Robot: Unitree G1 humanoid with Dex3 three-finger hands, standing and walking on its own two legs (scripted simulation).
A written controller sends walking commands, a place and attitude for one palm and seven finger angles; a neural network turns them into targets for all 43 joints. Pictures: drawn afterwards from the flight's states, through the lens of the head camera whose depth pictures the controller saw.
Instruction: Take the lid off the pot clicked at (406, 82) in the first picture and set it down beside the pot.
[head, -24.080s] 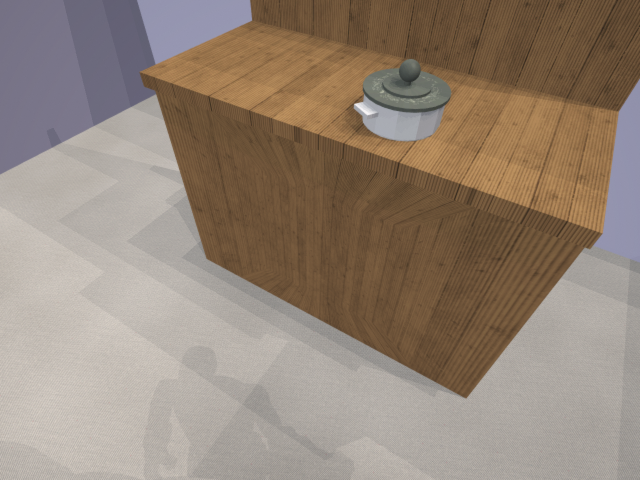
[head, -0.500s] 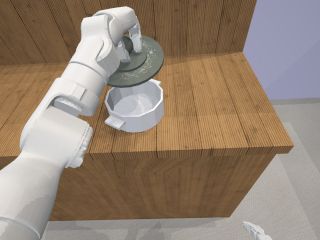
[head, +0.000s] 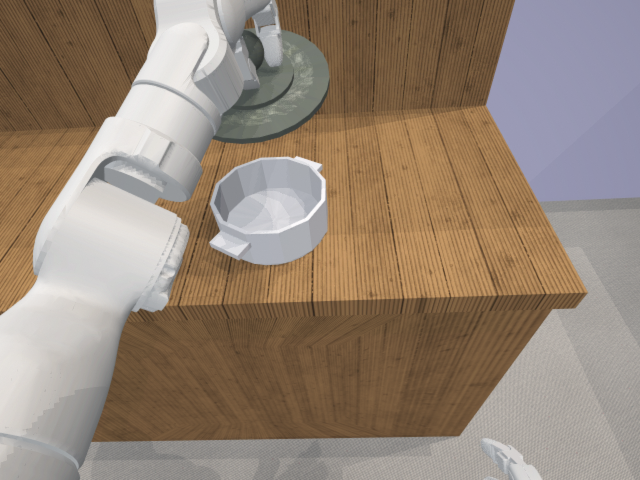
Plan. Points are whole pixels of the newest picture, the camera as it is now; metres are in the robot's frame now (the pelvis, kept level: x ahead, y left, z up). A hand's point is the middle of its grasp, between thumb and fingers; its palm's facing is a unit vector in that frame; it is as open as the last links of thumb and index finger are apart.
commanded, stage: lift the lid straight up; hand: left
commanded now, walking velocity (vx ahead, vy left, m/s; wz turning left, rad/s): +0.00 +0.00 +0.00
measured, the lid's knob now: (244, 52) +0.50 +0.07 +0.30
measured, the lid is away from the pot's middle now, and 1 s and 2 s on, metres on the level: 0.01 0.11 0.23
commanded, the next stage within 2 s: move the lid sideways beside the pot in 0.12 s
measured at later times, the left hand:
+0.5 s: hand (202, 67) +0.48 +0.11 +0.30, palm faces -0.16 -0.07 -0.99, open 6.1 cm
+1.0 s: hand (148, 75) +0.48 +0.17 +0.29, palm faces -0.16 -0.07 -0.98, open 6.1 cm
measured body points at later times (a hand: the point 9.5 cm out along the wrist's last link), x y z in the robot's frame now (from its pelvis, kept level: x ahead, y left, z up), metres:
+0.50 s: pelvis +0.00 +0.00 +0.00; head +0.02 -0.03 +0.45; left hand +0.48 +0.11 +0.35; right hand +0.13 -0.26 -0.12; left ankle +0.04 +0.09 -0.74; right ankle -0.04 -0.12 -0.74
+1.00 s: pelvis +0.00 +0.01 +0.00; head +0.03 +0.00 +0.45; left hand +0.48 +0.18 +0.34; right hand +0.12 -0.24 -0.12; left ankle +0.04 +0.09 -0.74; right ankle -0.04 -0.12 -0.74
